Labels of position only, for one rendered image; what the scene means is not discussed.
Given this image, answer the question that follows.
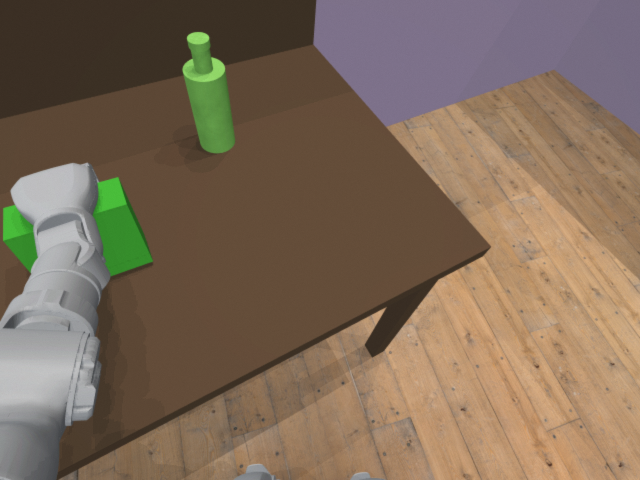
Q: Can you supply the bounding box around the left robot hand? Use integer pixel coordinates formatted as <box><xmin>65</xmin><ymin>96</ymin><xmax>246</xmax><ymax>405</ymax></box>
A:
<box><xmin>11</xmin><ymin>163</ymin><xmax>106</xmax><ymax>263</ymax></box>

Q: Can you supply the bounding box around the sponge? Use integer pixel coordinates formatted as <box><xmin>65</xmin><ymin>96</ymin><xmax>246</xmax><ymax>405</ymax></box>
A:
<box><xmin>3</xmin><ymin>177</ymin><xmax>153</xmax><ymax>276</ymax></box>

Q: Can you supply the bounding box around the robot left shin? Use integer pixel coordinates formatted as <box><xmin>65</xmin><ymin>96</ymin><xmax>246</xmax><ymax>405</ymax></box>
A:
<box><xmin>246</xmin><ymin>464</ymin><xmax>272</xmax><ymax>476</ymax></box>

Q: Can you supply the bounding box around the robot left upper arm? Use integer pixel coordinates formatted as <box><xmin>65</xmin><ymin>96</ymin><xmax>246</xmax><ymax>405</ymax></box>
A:
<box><xmin>0</xmin><ymin>328</ymin><xmax>102</xmax><ymax>480</ymax></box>

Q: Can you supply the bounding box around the table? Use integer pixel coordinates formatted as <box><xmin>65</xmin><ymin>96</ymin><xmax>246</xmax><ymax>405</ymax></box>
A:
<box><xmin>0</xmin><ymin>0</ymin><xmax>491</xmax><ymax>480</ymax></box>

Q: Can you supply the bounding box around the left robot forearm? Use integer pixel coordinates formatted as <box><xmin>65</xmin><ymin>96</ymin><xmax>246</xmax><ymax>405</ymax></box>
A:
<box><xmin>0</xmin><ymin>207</ymin><xmax>111</xmax><ymax>337</ymax></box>

